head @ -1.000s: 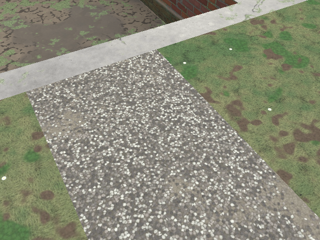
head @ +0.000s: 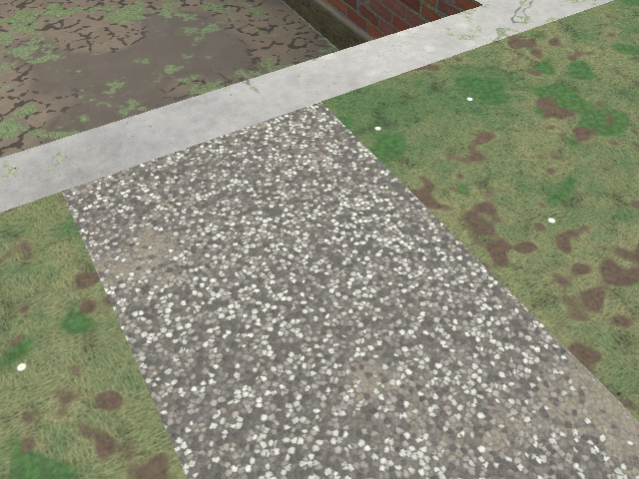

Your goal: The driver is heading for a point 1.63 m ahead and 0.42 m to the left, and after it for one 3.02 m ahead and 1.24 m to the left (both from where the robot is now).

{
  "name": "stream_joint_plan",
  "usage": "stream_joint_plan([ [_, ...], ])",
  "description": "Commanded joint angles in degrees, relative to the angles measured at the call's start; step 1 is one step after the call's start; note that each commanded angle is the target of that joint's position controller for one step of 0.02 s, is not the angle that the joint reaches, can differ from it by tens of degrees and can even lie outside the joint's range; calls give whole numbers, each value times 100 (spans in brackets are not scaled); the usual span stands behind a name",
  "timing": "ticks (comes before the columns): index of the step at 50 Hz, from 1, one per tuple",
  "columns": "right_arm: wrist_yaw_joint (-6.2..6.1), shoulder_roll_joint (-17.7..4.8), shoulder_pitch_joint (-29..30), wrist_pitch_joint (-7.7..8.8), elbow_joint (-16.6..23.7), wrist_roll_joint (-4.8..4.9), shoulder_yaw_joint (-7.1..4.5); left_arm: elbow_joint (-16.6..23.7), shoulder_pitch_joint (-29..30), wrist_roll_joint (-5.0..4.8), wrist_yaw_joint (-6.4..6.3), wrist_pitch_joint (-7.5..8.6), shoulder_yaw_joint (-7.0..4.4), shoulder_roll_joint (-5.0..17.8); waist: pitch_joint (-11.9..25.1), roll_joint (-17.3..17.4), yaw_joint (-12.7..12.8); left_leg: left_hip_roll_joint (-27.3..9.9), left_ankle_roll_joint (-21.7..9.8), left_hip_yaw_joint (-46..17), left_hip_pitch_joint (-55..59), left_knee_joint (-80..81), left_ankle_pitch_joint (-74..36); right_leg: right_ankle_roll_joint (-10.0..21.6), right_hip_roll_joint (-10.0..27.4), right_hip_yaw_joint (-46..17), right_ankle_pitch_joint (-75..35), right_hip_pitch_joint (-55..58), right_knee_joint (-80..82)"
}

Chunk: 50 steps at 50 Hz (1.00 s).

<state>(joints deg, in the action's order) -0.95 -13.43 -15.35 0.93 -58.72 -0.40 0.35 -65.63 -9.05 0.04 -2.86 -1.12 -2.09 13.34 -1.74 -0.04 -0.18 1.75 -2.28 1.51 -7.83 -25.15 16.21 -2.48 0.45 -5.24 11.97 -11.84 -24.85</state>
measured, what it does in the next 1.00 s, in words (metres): walks ahead: right foot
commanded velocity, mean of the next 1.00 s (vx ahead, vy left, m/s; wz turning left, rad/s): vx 0.25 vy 0.00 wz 0.15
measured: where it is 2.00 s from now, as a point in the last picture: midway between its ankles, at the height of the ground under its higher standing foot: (257, 360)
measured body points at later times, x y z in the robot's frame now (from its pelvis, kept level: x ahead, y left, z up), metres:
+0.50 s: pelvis +0.03 -0.02 +0.00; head +0.03 -0.03 +0.45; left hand +0.08 +0.25 -0.14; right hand +0.00 -0.28 -0.15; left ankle -0.03 +0.09 -0.74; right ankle +0.02 -0.14 -0.70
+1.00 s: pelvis +0.24 -0.06 -0.01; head +0.26 -0.06 +0.44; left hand +0.13 +0.17 -0.16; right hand +0.46 -0.26 -0.12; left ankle +0.40 +0.11 -0.70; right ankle +0.10 -0.16 -0.74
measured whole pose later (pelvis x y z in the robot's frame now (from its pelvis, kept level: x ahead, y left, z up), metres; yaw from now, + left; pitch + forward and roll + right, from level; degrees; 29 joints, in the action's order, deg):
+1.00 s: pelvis +0.24 -0.06 -0.01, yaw +12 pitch +1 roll -1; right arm 2.5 -13.5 -5.7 2.7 -46.8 1.6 -2.9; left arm -61.5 -23.2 0.5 -1.8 5.5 -1.7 11.8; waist -1.4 1.7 4.0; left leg -4.7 -3.5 1.2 -39.9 -41.7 -0.7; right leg 1.0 -1.9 13.6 20.7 8.4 -10.9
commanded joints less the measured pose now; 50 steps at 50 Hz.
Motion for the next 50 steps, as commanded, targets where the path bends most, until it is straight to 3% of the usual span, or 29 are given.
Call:
stream_joint_plan([
  [1,-17,-620,-280,38,117,3,-110,108,-83,-1,-24,38,-72,619,-14,40,-2,-414,-13,-402,-406,607,-791,206,91,-17,-892,217,205],
  [14,-22,-515,-507,31,9,15,-105,38,-295,-9,-47,44,-27,540,-58,35,-7,-390,-33,-400,-390,600,-889,185,93,24,-869,152,203],
  [16,-55,-577,-632,6,-54,39,-139,4,-384,-23,-59,32,-3,431,-18,193,-46,-401,-143,-538,-383,853,784,192,-145,312,196,22,-69],
  [17,-87,-812,-647,-11,-24,91,-219,63,-300,-42,-59,53,-12,445,-173,460,-111,-615,-357,-918,-426,1092,1886,202,-340,557,945,-355,-528],
  [18,-115,-1011,-770,-13,-7,135,-288,187,-114,-42,-38,116,-15,471,-384,752,-206,-1123,-664,-1613,-386,1464,2810,235,-357,678,1277,-932,-1062],
  [19,-138,-1194,-837,14,14,152,-369,340,88,-49,6,215,-7,480,-621,976,-282,-1739,-1003,-2354,-454,1814,3179,297,-123,639,1259,-1353,-1696],
  [20,-151,-1206,-903,73,25,112,-403,457,271,-87,62,311,-18,496,-849,968,-331,-2123,-1254,-2817,-393,2028,2989,356,126,480,1409,-1862,-2316],
  [21,-143,-1098,-923,141,42,69,-399,507,314,-126,118,389,-49,524,-952,826,-303,-2282,-1358,-2959,-92,2054,2599,408,317,351,1610,-2399,-2813],
  [24,-99,-900,-778,227,188,183,-397,569,310,-186,244,603,-86,482,-760,454,-193,-1909,-1014,-2113,487,1859,1416,501,532,398,1333,-2564,-2180],
  [27,-60,-1071,-724,182,237,220,-451,527,127,-192,323,684,-78,333,-440,644,-35,-1401,-838,-1205,-271,1516,895,392,142,942,631,-952,-961],
  [29,-30,-1035,-663,153,291,246,-430,229,-699,-194,308,651,-175,455,-267,490,346,-1151,-754,-1105,-1226,978,801,286,-231,1169,-65,595,-425],
  [30,-17,-918,-519,183,362,229,-378,111,-1249,-203,263,636,-257,606,-102,355,653,-967,-595,-963,-1661,379,364,347,-128,946,13,1358,-245],
  [31,34,-474,-265,233,540,161,-243,49,-1979,-150,190,653,-385,1081,189,-724,975,-395,-191,-316,-2317,-1653,353,681,1093,-634,830,2061,510],
  [32,3,-81,-389,348,794,189,-178,0,-2562,-36,236,703,-472,1700,675,-1847,897,282,-21,-330,-3430,-3457,1650,1507,2383,-3195,1773,2635,1391],
  [33,-7,-499,-343,413,800,355,-285,54,-2106,35,268,806,-331,1263,352,-1054,679,-105,-142,-1025,-3746,-4472,1476,1682,2522,-3504,2668,2108,1546],
  [34,24,-689,-243,451,844,434,-338,286,-1473,-37,290,866,-223,887,-188,-789,460,-377,-295,-1122,-4000,-4613,830,1415,2287,-2697,2563,1654,1602],
  [35,31,-676,-301,454,763,383,-365,436,-1000,-75,318,886,-153,692,-362,-678,277,-560,-321,-1080,-3822,-4477,262,1147,1959,-1881,1862,1344,1679],
  [36,23,-658,-296,433,715,316,-411,500,-780,-65,332,880,-114,570,-479,-628,176,-673,-316,-1071,-3662,-4191,-154,920,1707,-1151,960,1143,1707],
  [38,103,-544,-343,338,655,285,-450,462,-935,35,306,850,-68,396,-396,-675,128,-758,-272,-881,-3273,-3948,-654,666,1298,-69,-412,984,1645],
  [40,166,-390,-185,253,740,263,-448,433,-1158,94,245,845,-80,505,-359,-467,133,-768,-151,-770,-3416,-3900,-936,787,1257,383,-1235,1002,1655],
  [43,193,-275,495,233,1120,251,-410,554,-1098,135,158,811,-96,667,-548,-295,177,-760,-4,-671,-3680,-3075,-1427,900,1274,800,-1702,884,1831],
  [48,367,-94,1589,259,1673,188,-294,608,-1509,29,58,721,-130,814,-719,-173,433,-656,-95,62,-3476,-1625,-1862,848,1353,1471,-2401,1231,1776],
  [50,460,-100,1793,273,1849,202,-294,631,-1605,-2,51,643,-156,878,-694,-195,383,-520,-256,300,-3350,-1314,-1616,825,1451,1680,-3244,1599,1446],
])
